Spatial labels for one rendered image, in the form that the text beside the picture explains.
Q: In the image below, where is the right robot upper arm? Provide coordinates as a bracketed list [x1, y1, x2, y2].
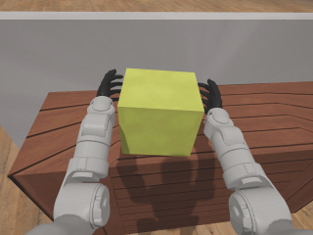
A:
[228, 187, 313, 235]

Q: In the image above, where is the robot right hand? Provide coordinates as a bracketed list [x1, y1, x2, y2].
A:
[198, 79, 223, 115]

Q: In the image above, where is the robot left forearm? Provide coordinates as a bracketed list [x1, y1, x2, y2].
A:
[53, 96, 115, 219]

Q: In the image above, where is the left robot upper arm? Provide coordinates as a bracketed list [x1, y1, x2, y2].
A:
[25, 182, 111, 235]

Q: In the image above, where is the pedestal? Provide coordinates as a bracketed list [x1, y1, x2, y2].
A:
[7, 81, 313, 235]

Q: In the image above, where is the carton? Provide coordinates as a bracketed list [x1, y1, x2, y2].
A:
[117, 68, 204, 157]

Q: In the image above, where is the robot left hand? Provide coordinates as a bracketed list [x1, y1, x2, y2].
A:
[96, 69, 123, 102]

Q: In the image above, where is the robot right forearm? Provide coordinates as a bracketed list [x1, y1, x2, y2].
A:
[203, 108, 292, 223]

